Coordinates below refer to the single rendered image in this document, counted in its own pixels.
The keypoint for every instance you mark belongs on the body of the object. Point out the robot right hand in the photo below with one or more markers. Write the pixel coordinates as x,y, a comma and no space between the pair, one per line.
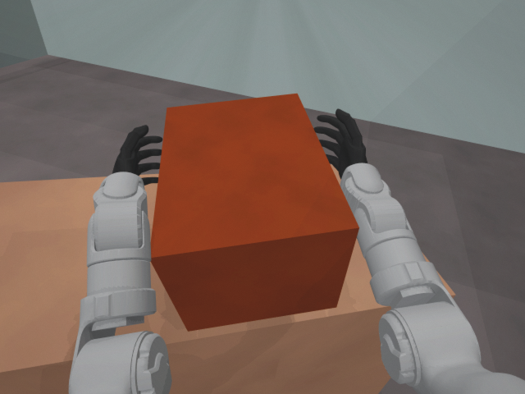
350,148

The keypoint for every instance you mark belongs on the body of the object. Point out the left robot upper arm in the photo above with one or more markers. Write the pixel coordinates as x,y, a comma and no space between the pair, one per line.
133,363

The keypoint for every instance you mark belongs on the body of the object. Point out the carton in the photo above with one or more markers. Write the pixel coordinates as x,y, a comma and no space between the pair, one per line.
250,221

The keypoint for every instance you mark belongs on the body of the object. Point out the right robot upper arm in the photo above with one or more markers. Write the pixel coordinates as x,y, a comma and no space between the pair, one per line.
432,349

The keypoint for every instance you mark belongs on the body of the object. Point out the robot left forearm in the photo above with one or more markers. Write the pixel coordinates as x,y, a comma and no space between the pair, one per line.
118,259

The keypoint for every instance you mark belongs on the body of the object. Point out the robot left hand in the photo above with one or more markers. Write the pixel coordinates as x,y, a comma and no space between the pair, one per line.
130,156

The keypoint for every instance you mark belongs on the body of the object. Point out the pedestal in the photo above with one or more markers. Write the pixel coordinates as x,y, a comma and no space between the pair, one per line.
43,277

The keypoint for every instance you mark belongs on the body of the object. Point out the robot right forearm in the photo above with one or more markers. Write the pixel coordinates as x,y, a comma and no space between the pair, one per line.
401,276

